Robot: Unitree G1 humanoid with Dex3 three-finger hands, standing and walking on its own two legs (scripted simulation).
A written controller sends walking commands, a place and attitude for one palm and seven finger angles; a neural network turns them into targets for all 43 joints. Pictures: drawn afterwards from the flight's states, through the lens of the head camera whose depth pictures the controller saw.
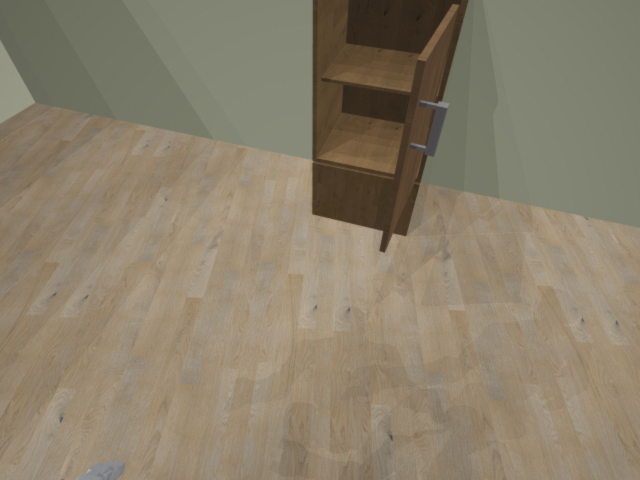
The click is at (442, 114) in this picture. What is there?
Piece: cupboard door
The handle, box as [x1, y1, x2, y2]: [410, 100, 448, 156]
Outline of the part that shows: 420,100 419,105 433,108 435,110 427,144 423,146 411,143 410,147 422,150 425,152 424,154 433,156 448,103 439,101 437,104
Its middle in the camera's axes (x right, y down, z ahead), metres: +0.25 -0.26 +0.92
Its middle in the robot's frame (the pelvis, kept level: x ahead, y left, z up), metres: +0.88 -0.21 -0.02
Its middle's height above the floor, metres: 0.75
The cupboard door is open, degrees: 84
